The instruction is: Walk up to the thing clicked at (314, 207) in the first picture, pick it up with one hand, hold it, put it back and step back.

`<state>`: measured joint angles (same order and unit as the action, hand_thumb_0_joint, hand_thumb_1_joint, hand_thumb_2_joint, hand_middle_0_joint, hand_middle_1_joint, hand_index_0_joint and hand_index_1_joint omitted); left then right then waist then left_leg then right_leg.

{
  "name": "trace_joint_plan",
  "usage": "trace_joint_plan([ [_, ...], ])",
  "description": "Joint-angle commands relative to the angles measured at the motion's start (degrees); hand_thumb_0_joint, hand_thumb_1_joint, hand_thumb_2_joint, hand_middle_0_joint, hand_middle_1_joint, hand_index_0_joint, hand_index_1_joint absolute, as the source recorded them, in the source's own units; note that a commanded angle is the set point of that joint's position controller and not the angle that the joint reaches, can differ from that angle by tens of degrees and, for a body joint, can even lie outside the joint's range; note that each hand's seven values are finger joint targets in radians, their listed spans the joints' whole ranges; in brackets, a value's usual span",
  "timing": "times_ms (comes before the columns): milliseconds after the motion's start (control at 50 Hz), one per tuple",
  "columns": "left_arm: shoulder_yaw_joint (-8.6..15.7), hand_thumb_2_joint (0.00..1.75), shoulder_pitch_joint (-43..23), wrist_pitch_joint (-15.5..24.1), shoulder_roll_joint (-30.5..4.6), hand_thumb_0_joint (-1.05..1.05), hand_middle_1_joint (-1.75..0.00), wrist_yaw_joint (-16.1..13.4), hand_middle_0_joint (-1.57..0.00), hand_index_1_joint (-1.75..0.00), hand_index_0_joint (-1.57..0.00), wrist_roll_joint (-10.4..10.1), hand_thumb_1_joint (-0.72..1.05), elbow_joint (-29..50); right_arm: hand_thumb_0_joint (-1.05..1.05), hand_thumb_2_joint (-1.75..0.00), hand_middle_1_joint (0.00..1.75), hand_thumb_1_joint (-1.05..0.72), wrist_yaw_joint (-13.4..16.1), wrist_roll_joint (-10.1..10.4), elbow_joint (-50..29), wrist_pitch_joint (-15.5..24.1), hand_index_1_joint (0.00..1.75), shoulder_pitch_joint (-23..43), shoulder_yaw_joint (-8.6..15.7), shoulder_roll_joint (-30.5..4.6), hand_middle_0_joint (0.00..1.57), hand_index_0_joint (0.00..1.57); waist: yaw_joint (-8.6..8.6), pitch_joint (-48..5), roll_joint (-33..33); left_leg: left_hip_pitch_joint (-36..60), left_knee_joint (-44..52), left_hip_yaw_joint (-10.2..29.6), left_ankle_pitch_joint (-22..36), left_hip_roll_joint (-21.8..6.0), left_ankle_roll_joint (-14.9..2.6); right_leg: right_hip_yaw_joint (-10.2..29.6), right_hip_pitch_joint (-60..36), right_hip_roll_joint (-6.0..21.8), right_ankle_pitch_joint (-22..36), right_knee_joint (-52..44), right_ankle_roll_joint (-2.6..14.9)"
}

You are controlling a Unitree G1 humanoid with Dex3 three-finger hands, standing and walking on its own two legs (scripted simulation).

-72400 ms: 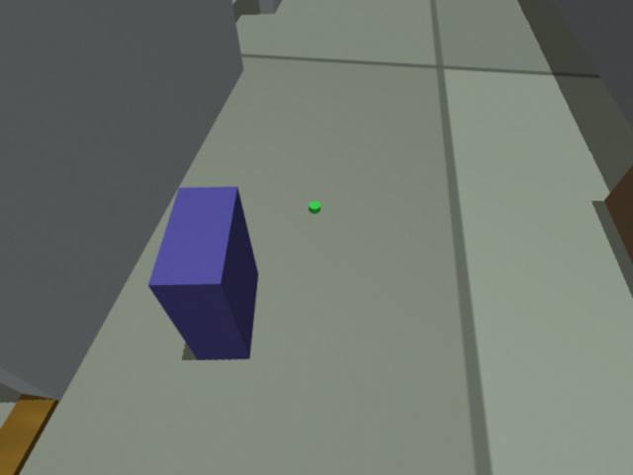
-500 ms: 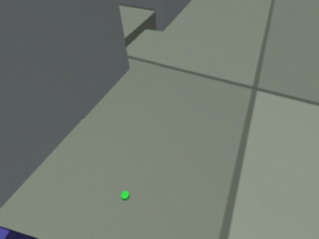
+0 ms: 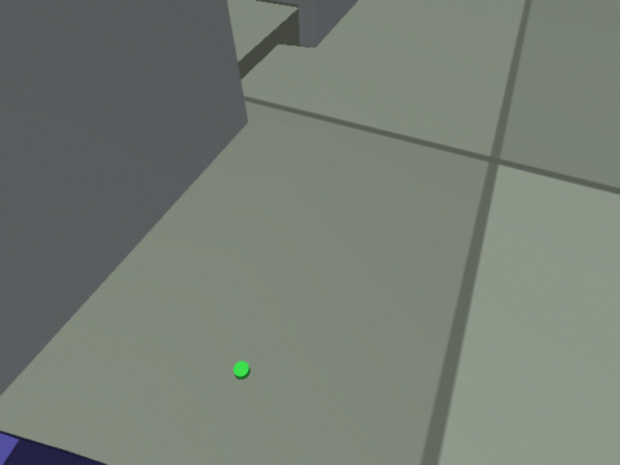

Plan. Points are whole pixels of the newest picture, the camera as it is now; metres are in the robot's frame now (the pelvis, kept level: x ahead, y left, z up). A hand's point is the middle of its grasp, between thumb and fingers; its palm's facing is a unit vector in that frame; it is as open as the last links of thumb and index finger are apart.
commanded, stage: step back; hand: left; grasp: from above
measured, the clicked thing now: (241, 370) +0.47 +0.26 -0.77
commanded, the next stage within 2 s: none
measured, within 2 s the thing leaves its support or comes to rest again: neither
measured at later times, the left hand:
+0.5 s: hand out of the picture +0.05 +0.32 -0.18, palm faces -0.09 -0.92 -0.37, open 7.4 cm
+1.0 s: hand out of the picture -0.07 +0.33 -0.16, palm faces -0.02 -0.92 -0.40, open 7.4 cm
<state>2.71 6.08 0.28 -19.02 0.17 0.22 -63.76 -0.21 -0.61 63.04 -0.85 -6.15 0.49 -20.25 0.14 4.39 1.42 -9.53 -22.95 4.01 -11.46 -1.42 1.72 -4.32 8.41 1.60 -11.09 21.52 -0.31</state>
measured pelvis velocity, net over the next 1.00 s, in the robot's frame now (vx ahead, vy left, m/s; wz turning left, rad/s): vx -0.21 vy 0.07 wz -0.02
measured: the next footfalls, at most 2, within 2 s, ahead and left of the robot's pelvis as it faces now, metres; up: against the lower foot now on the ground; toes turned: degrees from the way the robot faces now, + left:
right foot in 0.62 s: -0.11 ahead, -0.07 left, +0.00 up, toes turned -2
left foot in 0.96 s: -0.15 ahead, +0.18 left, +0.00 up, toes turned -4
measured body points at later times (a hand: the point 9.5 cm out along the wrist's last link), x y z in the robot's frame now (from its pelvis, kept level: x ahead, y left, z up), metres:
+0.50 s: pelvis -0.08 +0.06 -0.02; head +0.00 +0.07 +0.42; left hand +0.06 +0.36 -0.15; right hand -0.01 -0.25 -0.13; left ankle -0.04 +0.15 -0.74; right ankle -0.13 -0.08 -0.69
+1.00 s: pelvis -0.21 +0.07 -0.03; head -0.14 +0.07 +0.42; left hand -0.07 +0.38 -0.14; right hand -0.12 -0.26 -0.14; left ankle -0.19 +0.18 -0.75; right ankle -0.15 -0.07 -0.74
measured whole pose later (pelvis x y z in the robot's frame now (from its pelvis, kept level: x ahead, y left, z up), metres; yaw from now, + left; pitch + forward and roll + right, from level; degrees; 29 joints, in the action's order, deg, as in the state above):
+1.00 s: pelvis -0.21 +0.07 -0.03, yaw -1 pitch -3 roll +1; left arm 3.9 6.5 -2.8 -22.3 -1.0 0.9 -44.1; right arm 0.7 -1.5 50.2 -1.7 -9.0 3.0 -22.3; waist -0.7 11.5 -2.3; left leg -15.6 -37.1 1.5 -18.5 3.4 -1.1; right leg 2.6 22.6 1.9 -20.5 43.1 0.2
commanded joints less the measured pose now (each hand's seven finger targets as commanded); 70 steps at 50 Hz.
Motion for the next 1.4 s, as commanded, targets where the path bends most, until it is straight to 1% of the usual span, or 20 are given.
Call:
trace_joint_plan([
  [0, 4.9, 0.90, -2.5, 0.2, -17.2, 0.00, -0.30, -1.4, -0.20, -0.30, -0.20, -0.4, 0.90, 7.5, 0.00, -0.90, 0.30, -0.90, 0.4, 1.0, -6.3, -0.3, 0.30, -1.4, 3.6, -11.5, 0.20, 0.20, 0.56, -7.7, -8.0, -3.1, -17.7, -2.4, 5.3, 2.3, -3.70, 12.3, -1.2, 14.4, 23.4, -1.2, 9.95],
  [40, 5.1, 0.90, -5.6, 0.0, -17.4, 0.00, -0.30, -1.6, -0.20, -0.30, -0.20, 0.8, 0.90, 10.9, 0.00, -0.90, 0.30, -0.90, 0.0, 0.5, -7.8, -1.5, 0.30, -3.5, 4.6, -11.9, 0.20, 0.20, 1.05, -8.2, -12.1, -5.1, -30.5, -0.3, -17.2, 3.5, -4.69, 16.2, 4.4, 20.3, 21.5, -1.2, 14.97],
  [100, 4.8, 0.90, -8.9, -0.3, -16.9, 0.00, -0.30, -2.0, -0.20, -0.30, -0.20, 1.5, 0.90, 13.9, 0.00, -0.90, 0.30, -0.90, -0.3, 0.9, -9.4, -1.8, 0.30, -6.7, 4.9, -11.6, 0.20, 0.20, 2.80, -6.4, -12.8, -8.1, -26.6, 0.9, -15.9, 1.1, -5.20, 12.4, 5.1, 17.9, 22.7, 4.3, 12.68],
  [160, 3.9, 0.90, -7.3, -1.8, -15.2, 0.00, -0.30, -1.7, -0.20, -0.30, -0.20, 0.6, 0.90, 15.0, 0.00, -0.90, 0.30, -0.90, -0.1, -0.6, -9.5, -0.9, 0.30, -8.1, 5.4, -11.4, 0.20, 0.20, 2.32, -6.0, -7.4, -4.9, -5.3, -2.8, 5.1, 1.4, -4.43, 7.5, 4.7, 10.8, 15.4, 14.9, 6.98],
  [220, 3.5, 0.90, -3.9, -3.2, -11.6, 0.00, -0.30, -2.7, -0.20, -0.30, -0.20, -0.1, 0.90, 15.9, 0.00, -0.90, 0.30, -0.90, 0.4, -1.5, -12.6, 0.2, 0.30, -5.8, 7.6, -21.9, 0.20, 0.20, 2.25, -7.3, 10.6, -1.8, 0.5, 23.1, 35.5, -17.8, -14.44, 14.3, 16.8, -7.2, -29.2, 38.9, 2.32],
  [300, 3.6, 0.90, 1.1, -3.2, -13.0, 0.00, -0.30, -3.0, -0.20, -0.30, -0.20, -0.7, 0.90, 14.4, 0.00, -0.90, 0.30, -0.90, 2.1, -1.3, -15.4, 0.5, 0.30, 0.7, 6.1, -15.2, 0.20, 0.20, -2.07, -9.6, 6.8, 5.2, -5.3, 10.4, 32.5, -11.4, -13.28, 15.9, 21.9, -6.4, -18.3, 48.0, 2.17],
  [420, 4.1, 0.90, -1.2, -2.3, -13.3, 0.00, -0.30, -2.4, -0.20, -0.30, -0.20, 0.3, 0.90, 17.6, 0.00, -0.90, 0.30, -0.90, 2.6, -0.8, -16.5, 0.4, 0.30, -5.5, 6.5, -14.8, 0.20, 0.20, 2.43, -7.1, 4.5, 9.7, -6.3, 11.7, 34.7, -14.2, -17.24, 12.9, 21.1, -5.4, -20.7, 39.8, -0.89],
  [540, 4.8, 0.90, 4.4, -1.6, -12.6, 0.00, -0.30, -1.3, -0.20, -0.30, -0.20, 0.7, 0.90, 16.8, 0.00, -0.90, 0.30, -0.90, 2.0, -0.6, -18.6, 0.0, 0.30, -2.3, 6.3, -16.3, 0.20, 0.20, 1.37, -10.3, 6.3, 3.2, -6.5, 10.5, 20.5, -13.4, -14.85, 6.9, 9.7, -2.7, -14.8, 20.4, 0.58],
  [600, 5.2, 0.90, 10.6, -0.9, -13.3, 0.00, -0.30, -1.2, -0.20, -0.30, -0.20, 1.5, 0.90, 14.8, 0.00, -0.90, 0.30, -0.90, 1.7, 0.3, -18.6, -0.7, 0.30, 0.3, 5.8, -15.1, 0.20, 0.20, -1.72, -9.9, 3.1, -9.2, -10.7, 6.6, 7.4, -9.0, -8.26, 9.1, -2.2, 0.0, -1.0, 4.3, 3.73],
  [640, 7.2, 0.90, 5.7, -0.7, -22.2, 0.00, -0.30, -1.0, -0.20, -0.30, -0.20, 1.4, 0.90, 17.9, 0.00, -0.90, 0.30, -0.90, 1.9, 0.7, -19.4, -0.8, 0.30, 2.7, 5.2, -11.9, 0.20, 0.20, -3.03, -4.3, -18.3, -19.6, -32.5, -1.8, -22.0, 6.9, -1.94, 36.3, 5.8, 21.1, 6.8, -3.5, 18.46],
  [660, 7.0, 0.90, 3.0, -0.3, -21.8, 0.00, -0.30, -1.2, -0.20, -0.30, -0.20, 1.8, 0.90, 20.1, 0.00, -0.90, 0.30, -0.90, 2.2, 0.1, -18.3, -1.1, 0.30, 1.7, 5.7, -13.4, 0.20, 0.20, -2.36, -2.1, -14.6, -18.0, -42.8, 4.6, -24.5, 6.2, -1.18, 37.9, 11.0, 22.9, 11.4, -3.0, 20.22],
  [720, 5.8, 0.90, -3.3, -0.2, -16.2, 0.00, -0.30, -1.9, -0.20, -0.30, -0.20, 1.5, 0.90, 21.8, 0.00, -0.90, 0.30, -0.90, 2.0, 1.3, -15.9, -0.6, 0.30, -4.1, 5.0, -12.4, 0.20, 0.20, 1.75, -3.6, -8.6, -18.4, -47.1, 6.0, -16.7, 9.5, -1.50, 18.6, 5.9, 12.0, 23.8, 3.3, 13.38],
  [820, 5.2, 0.90, 3.3, -0.9, -14.6, 0.00, -0.30, -2.6, -0.20, -0.30, -0.20, 2.0, 0.90, 22.6, 0.00, -0.90, 0.30, -0.90, 2.1, 0.5, -17.7, -0.1, 0.30, -2.5, 4.4, -12.2, 0.20, 0.20, -2.85, -5.8, -10.8, -19.6, -29.3, 1.9, -18.6, 5.3, -0.57, 17.2, -7.0, 11.7, 29.0, 8.4, 12.91],
  [920, 4.4, 0.90, 2.5, -2.4, -15.3, 0.00, -0.30, -1.6, -0.20, -0.30, -0.20, 0.4, 0.90, 24.0, 0.00, -0.90, 0.30, -0.90, 1.7, -1.0, -16.1, 1.2, 0.30, -8.2, 5.7, -12.3, 0.20, 0.20, 0.16, -8.9, -8.8, -1.5, -0.4, -1.1, 5.3, 1.6, -3.11, 14.5, 1.9, 7.5, 18.8, 17.5, 6.68],
  [980, 5.1, 0.90, -1.6, -2.6, -14.5, 0.00, -0.30, -2.5, -0.20, -0.30, -0.20, 0.7, 0.90, 24.2, 0.00, -0.90, 0.30, -0.90, 1.1, -1.3, -17.9, 1.3, 0.30, -5.8, 8.0, -22.6, 0.20, 0.20, 3.75, -7.0, 10.1, -6.1, 3.1, 28.8, 20.6, -22.2, -20.25, 14.2, 15.3, -7.3, -28.2, 43.2, 1.51],
  [1040, 5.1, 0.90, 4.4, -2.7, -13.5, 0.00, -0.30, -2.2, -0.20, -0.30, -0.20, -0.3, 0.90, 21.3, 0.00, -0.90, 0.30, -0.90, 1.9, -1.2, -18.7, 1.3, 0.30, 0.6, 6.1, -16.5, 0.20, 0.20, -1.69, -5.0, 5.4, -2.8, -1.1, 12.7, 22.4, -14.2, -15.19, 16.2, 20.0, -7.1, -19.7, 51.9, 1.97],
  [1220, 5.4, 0.90, 6.9, -1.8, -13.0, 0.00, -0.30, -1.1, -0.20, -0.30, -0.20, 0.6, 0.90, 20.5, 0.00, -0.90, 0.30, -0.90, 2.0, -1.4, -20.4, 0.4, 0.30, -2.3, 6.3, -17.0, 0.20, 0.20, 1.25, -8.5, 9.8, 1.8, -5.1, 9.4, 18.7, -13.3, -15.71, 7.5, 12.2, -2.9, -18.0, 25.2, -0.80],
  [1300, 6.3, 0.90, 14.2, -1.1, -14.8, 0.00, -0.30, -0.6, -0.20, -0.30, -0.20, 2.0, 0.90, 16.6, 0.00, -0.90, 0.30, -0.90, 1.6, -0.1, -21.5, -1.0, 0.30, -0.4, 5.7, -15.5, 0.20, 0.20, -1.77, -8.3, 4.9, -15.7, -12.4, 4.7, -1.3, -6.1, -7.23, 9.4, -3.4, -0.8, -5.9, 3.6, 3.08],
  [1340, 8.6, 0.90, 8.4, -1.3, -26.3, 0.00, -0.30, -0.7, -0.20, -0.30, -0.20, 2.5, 0.90, 20.7, 0.00, -0.90, 0.30, -0.90, 2.6, 0.1, -23.0, -1.1, 0.30, 2.9, 5.8, -13.1, 0.20, 0.20, -5.20, -2.7, -18.6, -22.5, -39.0, 3.8, -24.1, 6.7, -1.41, 40.6, 14.3, 23.7, -9.7, -6.5, 18.14],
  [1380, 6.7, 0.90, -0.3, -0.6, -19.9, 0.00, -0.30, -1.3, -0.20, -0.30, -0.20, 1.7, 0.90, 22.7, 0.00, -0.90, 0.30, -0.90, 2.4, 0.3, -20.2, -1.2, 0.30, -1.1, 6.3, -14.6, 0.20, 0.20, 0.13, 1.9, -6.9, -18.7, -48.1, 9.0, -17.6, 7.3, -1.83, 27.5, 20.1, 16.7, -2.2, -2.6, 14.87],
])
